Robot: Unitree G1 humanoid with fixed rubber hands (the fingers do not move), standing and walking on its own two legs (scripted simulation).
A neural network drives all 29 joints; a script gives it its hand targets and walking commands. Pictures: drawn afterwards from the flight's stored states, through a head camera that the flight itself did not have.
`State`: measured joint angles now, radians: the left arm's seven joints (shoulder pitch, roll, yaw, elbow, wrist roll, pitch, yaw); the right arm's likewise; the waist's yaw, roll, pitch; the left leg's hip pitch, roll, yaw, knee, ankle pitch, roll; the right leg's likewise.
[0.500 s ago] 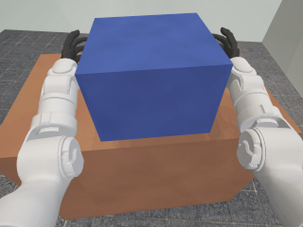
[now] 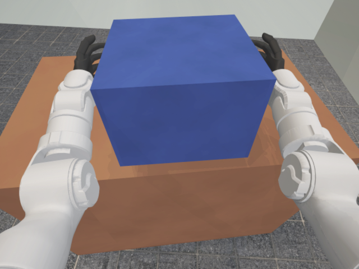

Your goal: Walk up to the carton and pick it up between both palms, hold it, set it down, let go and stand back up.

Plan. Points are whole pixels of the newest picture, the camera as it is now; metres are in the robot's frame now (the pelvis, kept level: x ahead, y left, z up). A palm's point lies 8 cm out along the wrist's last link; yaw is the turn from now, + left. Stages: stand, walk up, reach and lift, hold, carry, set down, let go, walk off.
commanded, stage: set down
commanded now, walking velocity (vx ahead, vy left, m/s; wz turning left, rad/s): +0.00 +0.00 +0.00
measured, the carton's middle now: (179, 87) +0.48 -0.01 +0.15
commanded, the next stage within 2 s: none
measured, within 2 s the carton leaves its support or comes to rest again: rests again in 1.88 s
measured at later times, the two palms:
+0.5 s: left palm (89, 76) +0.48 +0.18 +0.19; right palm (268, 73) +0.46 -0.21 +0.19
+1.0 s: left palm (100, 80) +0.51 +0.17 +0.15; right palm (264, 79) +0.48 -0.22 +0.16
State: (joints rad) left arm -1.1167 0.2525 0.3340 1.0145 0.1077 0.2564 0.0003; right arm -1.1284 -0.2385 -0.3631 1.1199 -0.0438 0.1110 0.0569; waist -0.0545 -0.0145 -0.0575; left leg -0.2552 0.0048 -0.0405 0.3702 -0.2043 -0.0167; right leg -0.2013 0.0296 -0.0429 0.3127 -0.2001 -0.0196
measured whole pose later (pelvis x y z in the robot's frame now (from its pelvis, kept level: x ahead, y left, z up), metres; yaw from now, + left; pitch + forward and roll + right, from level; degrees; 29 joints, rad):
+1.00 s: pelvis +0.02 +0.00 +0.00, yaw +0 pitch +14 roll +0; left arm -1.14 0.24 0.37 1.11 0.11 0.14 0.01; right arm -1.13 -0.21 -0.57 1.15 -0.24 0.01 0.12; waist -0.05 -0.01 -0.12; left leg -0.39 0.01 -0.04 0.37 -0.21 -0.02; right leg -0.34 0.03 -0.04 0.32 -0.21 -0.02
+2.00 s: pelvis +0.01 +0.00 +0.00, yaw -1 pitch +14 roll +0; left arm -1.16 0.22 0.51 1.18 0.13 0.04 -0.02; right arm -1.12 -0.18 -0.64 1.12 -0.31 -0.01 0.13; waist -0.05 -0.01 -0.10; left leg -0.41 0.01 -0.03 0.37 -0.20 -0.02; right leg -0.37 0.03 -0.04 0.33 -0.21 -0.02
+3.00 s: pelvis +0.01 +0.00 +0.00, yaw -1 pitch +14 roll +0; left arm -1.15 0.21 0.54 1.12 0.21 0.06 -0.04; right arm -1.09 -0.13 -0.75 1.00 -0.42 0.05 0.18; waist -0.05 -0.01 -0.07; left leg -0.41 0.01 -0.03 0.37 -0.20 -0.02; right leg -0.37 0.03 -0.04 0.33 -0.20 -0.02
